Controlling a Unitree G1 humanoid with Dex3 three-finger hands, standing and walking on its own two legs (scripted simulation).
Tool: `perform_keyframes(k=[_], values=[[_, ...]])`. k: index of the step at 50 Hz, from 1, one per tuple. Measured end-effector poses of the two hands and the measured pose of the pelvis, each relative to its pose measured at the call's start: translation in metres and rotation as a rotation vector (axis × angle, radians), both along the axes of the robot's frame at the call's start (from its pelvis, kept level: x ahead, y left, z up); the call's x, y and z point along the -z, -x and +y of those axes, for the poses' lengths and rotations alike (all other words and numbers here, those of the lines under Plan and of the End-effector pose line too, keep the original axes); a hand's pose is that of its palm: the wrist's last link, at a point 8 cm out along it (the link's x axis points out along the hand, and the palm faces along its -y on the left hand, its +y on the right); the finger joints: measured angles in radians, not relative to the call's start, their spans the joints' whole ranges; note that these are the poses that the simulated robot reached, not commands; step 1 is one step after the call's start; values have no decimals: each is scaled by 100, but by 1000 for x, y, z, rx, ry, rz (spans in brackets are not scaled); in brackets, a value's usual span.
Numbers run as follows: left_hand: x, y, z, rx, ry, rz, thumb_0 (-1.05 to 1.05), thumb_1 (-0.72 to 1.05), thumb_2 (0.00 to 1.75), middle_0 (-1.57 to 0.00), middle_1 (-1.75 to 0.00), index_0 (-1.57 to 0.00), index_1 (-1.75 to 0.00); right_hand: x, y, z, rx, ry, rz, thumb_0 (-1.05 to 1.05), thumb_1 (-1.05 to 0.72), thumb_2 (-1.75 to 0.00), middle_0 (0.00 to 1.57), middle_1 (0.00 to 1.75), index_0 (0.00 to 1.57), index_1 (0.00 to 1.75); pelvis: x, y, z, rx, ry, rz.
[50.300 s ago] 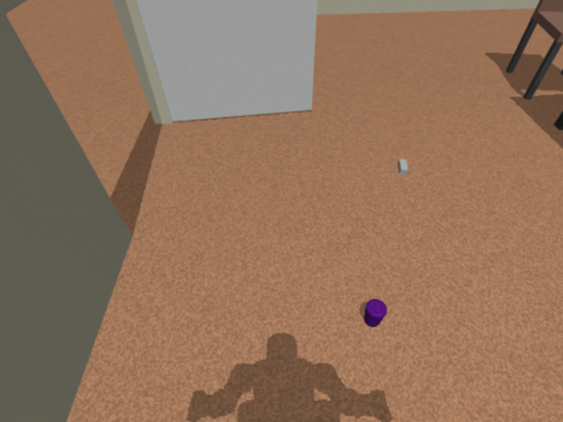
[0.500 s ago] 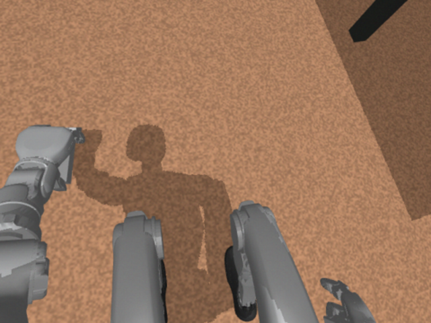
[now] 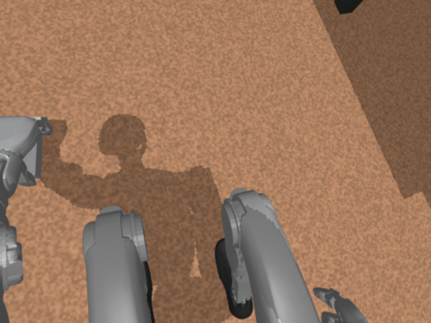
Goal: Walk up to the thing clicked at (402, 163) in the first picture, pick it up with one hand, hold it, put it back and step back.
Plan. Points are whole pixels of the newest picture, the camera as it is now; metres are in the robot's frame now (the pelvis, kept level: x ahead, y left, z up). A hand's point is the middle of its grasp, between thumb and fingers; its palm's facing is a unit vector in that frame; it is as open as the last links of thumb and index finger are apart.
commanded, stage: crouch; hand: left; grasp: from above
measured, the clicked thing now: (28, 154) +0.44 +0.33 -0.20
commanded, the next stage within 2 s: lower in 0.22 s
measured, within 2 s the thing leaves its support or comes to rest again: rests again in 1.42 s
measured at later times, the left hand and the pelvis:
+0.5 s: hand (28, 157) +0.44 +0.33 -0.21, palm faces -0.49 -0.05 -0.87, open 11.0 cm; pelvis +0.00 +0.00 -0.03, yaw -2 degrees
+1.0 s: hand (43, 160) +0.44 +0.33 -0.27, palm faces -0.48 -0.07 -0.87, open 11.0 cm; pelvis +0.00 +0.00 -0.05, yaw -5 degrees
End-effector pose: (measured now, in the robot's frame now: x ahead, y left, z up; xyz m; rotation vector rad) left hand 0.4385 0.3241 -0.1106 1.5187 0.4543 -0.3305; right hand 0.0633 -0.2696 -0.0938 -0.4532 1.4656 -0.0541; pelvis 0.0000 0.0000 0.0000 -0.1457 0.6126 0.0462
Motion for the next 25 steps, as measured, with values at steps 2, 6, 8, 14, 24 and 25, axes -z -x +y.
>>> perform_keyframes(k=[2,6,8,14,24,25], values=[[5,-1,0,1,1,2,-1,-10,43,-59,-46,-70,-44,3,2,0,-3,1,5,1,-92,-90,20,30,20,29,4,0,0,2,2,-4],[12,-3,2,5,3,-4,-1,-9,42,-59,-46,-70,-44,9,3,0,-10,5,13,1,-92,-90,20,30,20,29,11,0,0,7,6,-11],[16,-3,2,4,3,-5,-1,-9,42,-59,-46,-70,-44,11,3,0,-14,6,15,1,-92,-90,20,30,20,29,14,0,0,8,7,-14],[24,-6,5,3,3,-9,-1,-10,43,-59,-47,-70,-44,17,-1,1,-23,11,10,0,-92,-90,20,30,20,29,21,-1,0,12,12,-19],[40,-8,9,-12,9,13,-1,-12,47,-59,-47,-70,-45,23,-9,3,-55,11,7,0,-92,-90,20,30,20,30,29,-2,0,18,19,-31],[42,-7,9,-13,12,16,-1,-12,48,-59,-47,-70,-45,23,-10,2,-59,12,8,0,-92,-90,20,30,20,30,29,-2,0,19,20,-34]])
